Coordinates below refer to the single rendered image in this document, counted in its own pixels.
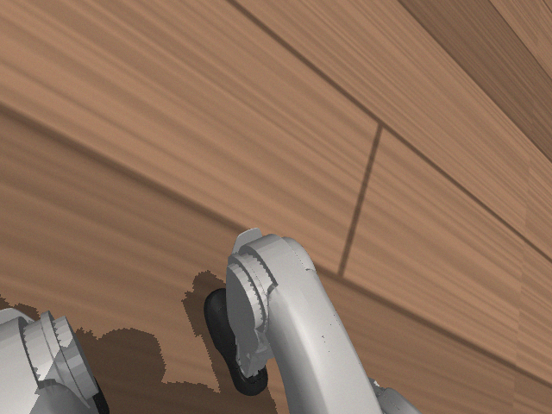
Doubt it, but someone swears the right robot hand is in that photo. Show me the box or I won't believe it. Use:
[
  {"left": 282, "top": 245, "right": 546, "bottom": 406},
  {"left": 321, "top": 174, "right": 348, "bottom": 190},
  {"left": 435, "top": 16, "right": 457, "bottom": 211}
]
[{"left": 368, "top": 377, "right": 422, "bottom": 414}]

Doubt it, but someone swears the right robot foot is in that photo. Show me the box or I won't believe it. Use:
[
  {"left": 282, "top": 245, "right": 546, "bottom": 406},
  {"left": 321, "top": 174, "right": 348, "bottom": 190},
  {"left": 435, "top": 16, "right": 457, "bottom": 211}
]
[{"left": 204, "top": 288, "right": 268, "bottom": 396}]

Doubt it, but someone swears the left robot foot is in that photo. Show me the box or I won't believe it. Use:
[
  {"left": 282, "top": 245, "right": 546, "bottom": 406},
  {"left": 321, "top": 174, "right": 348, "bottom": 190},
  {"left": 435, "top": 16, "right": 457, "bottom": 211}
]
[{"left": 92, "top": 377, "right": 110, "bottom": 414}]

